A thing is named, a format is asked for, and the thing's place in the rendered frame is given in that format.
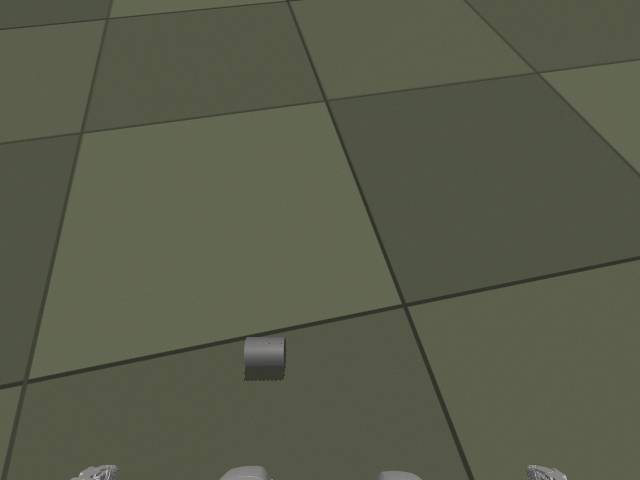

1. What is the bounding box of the can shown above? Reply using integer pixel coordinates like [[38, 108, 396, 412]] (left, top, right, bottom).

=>
[[244, 337, 286, 367]]

